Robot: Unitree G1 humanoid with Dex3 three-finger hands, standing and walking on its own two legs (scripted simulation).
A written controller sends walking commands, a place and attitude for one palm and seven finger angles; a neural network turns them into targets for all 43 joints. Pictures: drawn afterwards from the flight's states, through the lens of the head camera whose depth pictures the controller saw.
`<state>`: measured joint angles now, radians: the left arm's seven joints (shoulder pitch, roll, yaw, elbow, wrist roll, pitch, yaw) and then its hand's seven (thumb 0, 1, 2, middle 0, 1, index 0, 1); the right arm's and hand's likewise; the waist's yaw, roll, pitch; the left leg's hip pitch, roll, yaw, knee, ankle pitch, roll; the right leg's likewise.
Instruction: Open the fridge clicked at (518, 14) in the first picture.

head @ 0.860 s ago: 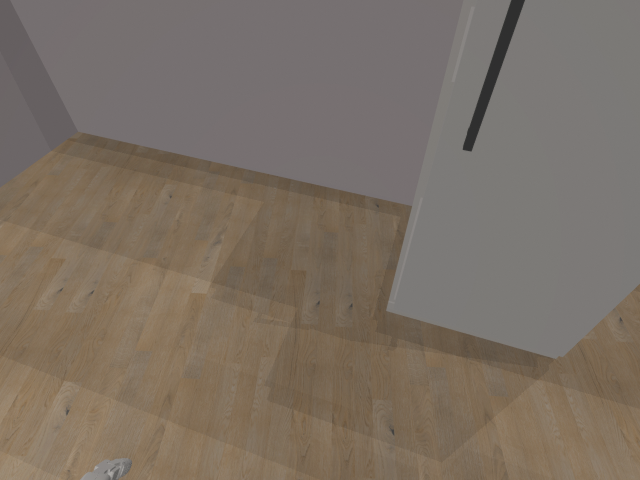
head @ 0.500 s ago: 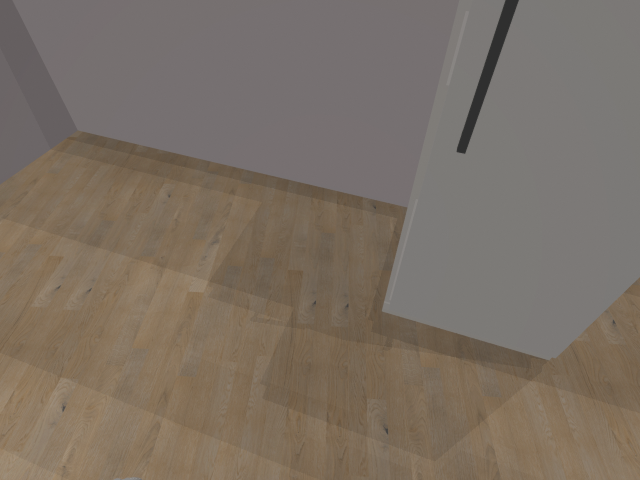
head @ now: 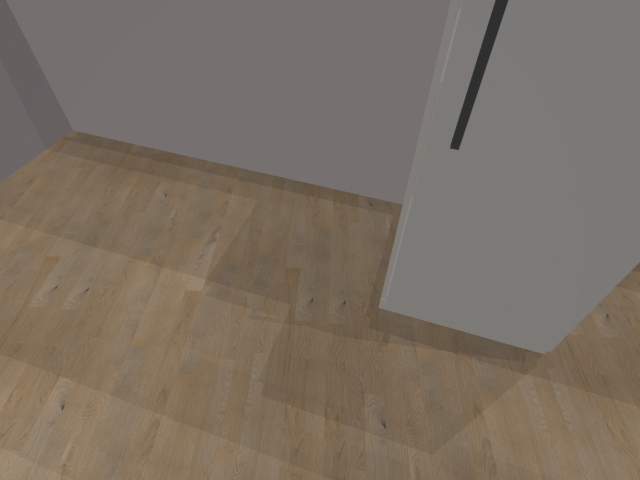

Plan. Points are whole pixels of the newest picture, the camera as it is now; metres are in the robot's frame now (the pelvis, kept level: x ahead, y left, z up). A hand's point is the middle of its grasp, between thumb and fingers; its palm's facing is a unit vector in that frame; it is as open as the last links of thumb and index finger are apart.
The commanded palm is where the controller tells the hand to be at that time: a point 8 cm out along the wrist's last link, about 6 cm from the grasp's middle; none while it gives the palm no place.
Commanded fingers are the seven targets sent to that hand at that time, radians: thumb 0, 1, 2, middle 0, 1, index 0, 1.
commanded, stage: look at it before walking up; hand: left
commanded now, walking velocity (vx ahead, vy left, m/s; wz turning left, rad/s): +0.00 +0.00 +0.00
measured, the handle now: (493, 24) +0.76 -0.24 +0.25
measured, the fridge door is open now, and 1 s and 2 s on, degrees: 0 0 0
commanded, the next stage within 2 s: turn to face it in 0.58 s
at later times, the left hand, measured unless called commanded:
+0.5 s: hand out of the picture +0.08 +0.25 -0.15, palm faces -0.03 -0.94 -0.34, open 7.4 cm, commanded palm none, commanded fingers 0.00 0.90 0.90 -0.20 -0.30 -0.20 -0.30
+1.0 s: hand out of the picture +0.08 +0.22 -0.17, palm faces -0.09 -0.95 -0.29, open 7.4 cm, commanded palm none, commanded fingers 0.00 0.90 0.90 -0.20 -0.30 -0.20 -0.30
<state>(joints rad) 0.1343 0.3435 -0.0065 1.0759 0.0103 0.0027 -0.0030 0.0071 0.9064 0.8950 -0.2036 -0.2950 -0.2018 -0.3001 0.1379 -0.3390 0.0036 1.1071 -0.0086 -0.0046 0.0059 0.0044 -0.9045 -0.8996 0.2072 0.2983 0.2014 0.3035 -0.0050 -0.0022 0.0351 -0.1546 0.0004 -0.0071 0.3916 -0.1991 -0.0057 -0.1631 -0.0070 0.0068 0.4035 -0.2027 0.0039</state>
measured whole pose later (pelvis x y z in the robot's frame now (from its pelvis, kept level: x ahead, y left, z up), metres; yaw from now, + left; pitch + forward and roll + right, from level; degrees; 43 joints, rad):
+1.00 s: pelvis +0.00 +0.00 -0.01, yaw -5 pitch -1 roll +1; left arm 0.18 0.28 0.01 1.03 0.02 0.05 0.01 0.01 0.91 0.90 -0.20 -0.29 -0.20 -0.30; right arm 0.13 -0.27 -0.01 1.05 -0.01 0.01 -0.02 0.00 -0.91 -0.90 0.20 0.30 0.20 0.30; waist 0.01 0.00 0.06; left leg -0.18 0.03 0.06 0.47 -0.26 -0.02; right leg -0.23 0.03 0.08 0.50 -0.24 0.00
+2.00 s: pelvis +0.03 -0.08 -0.01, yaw -19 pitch +1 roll -1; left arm 0.25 0.17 0.06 1.02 0.02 -0.03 0.00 0.00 0.92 0.90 -0.20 -0.29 -0.20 -0.30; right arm 0.35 -0.22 -0.06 1.11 -0.03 0.03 0.00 0.01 -0.91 -0.90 0.20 0.30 0.20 0.30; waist -0.03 0.01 0.00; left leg -0.45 0.13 0.09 1.07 -0.42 -0.02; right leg -0.15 0.01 -0.12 0.45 -0.31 -0.03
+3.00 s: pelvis +0.24 -0.23 -0.01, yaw -18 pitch -2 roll +2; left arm 0.09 0.13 0.04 0.98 0.02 0.01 0.05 0.00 0.91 0.89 -0.21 -0.30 -0.20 -0.30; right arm 0.17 -0.24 -0.09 1.01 -0.03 0.09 -0.01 0.00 -0.91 -0.90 0.20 0.30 0.20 0.30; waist -0.01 0.04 0.10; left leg -0.50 -0.01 -0.02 1.24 -0.39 -0.07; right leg -0.38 -0.11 -0.13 0.50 -0.09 -0.03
